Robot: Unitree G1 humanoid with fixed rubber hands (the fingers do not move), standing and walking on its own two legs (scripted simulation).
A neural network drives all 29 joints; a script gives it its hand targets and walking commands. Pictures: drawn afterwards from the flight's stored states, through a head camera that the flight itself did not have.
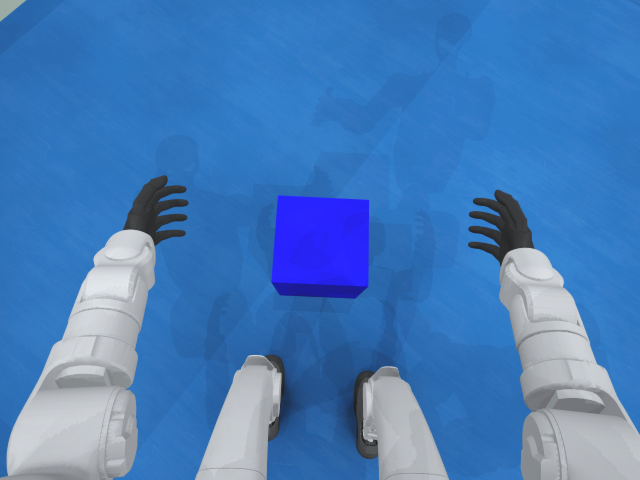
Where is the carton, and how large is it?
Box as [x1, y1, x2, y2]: [271, 195, 368, 298]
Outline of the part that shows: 278,195 271,281 279,294 353,298 358,295 367,286 368,200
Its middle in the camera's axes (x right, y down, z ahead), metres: +0.00 +0.04 +0.98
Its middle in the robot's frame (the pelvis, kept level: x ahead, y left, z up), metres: +0.49 +0.01 -0.56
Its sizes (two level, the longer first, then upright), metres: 0.210 0.200 0.250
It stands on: the floor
